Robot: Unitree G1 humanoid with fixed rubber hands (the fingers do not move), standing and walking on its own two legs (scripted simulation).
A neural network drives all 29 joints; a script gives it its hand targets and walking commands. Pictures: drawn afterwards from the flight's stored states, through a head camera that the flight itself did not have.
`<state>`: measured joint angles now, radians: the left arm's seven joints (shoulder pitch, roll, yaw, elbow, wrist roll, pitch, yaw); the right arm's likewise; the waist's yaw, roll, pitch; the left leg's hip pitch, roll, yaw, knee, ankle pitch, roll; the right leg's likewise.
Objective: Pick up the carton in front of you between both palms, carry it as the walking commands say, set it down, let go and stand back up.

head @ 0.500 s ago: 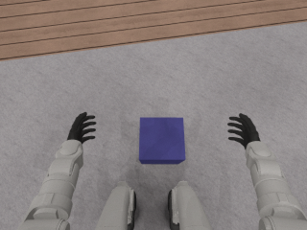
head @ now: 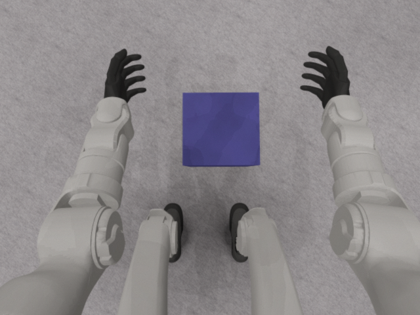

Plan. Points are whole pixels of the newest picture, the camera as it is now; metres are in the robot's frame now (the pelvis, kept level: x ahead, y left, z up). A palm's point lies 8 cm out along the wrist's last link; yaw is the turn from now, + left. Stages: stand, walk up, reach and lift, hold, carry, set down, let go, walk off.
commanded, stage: reach and lift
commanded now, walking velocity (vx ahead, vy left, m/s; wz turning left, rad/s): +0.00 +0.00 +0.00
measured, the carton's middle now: (219, 135) +0.46 -0.03 -0.49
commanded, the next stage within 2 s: none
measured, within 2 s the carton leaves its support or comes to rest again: leaves its support in 1.56 s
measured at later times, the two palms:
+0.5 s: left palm (148, 127) +0.47 +0.16 -0.35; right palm (290, 127) +0.46 -0.22 -0.35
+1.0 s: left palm (155, 124) +0.49 +0.15 -0.41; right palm (279, 132) +0.46 -0.21 -0.42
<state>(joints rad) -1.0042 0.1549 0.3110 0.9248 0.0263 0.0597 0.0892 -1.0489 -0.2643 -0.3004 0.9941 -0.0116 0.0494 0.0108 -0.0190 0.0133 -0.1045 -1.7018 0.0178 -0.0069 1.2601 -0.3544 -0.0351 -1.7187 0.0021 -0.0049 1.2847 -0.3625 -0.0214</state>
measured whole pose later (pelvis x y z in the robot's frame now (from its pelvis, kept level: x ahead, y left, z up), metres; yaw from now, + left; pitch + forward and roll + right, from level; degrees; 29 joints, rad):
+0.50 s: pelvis -0.03 +0.02 -0.19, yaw +0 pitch +43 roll +2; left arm -1.13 0.23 0.10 0.92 -0.20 0.05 0.18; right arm -1.17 -0.39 -0.11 1.04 0.23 0.01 -0.05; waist -0.03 0.03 0.11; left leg -2.23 0.00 0.01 1.99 -0.51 -0.02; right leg -2.24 -0.01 0.02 2.00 -0.52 0.01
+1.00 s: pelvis -0.03 +0.01 -0.24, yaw +1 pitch +39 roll +1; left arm -1.33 0.29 -0.01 1.16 -0.32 -0.03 0.16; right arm -1.25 -0.39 -0.01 1.12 0.28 -0.04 -0.09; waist -0.03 0.06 0.26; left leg -2.30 -0.02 -0.01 2.14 -0.52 -0.03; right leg -2.30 -0.02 0.01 2.17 -0.54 -0.01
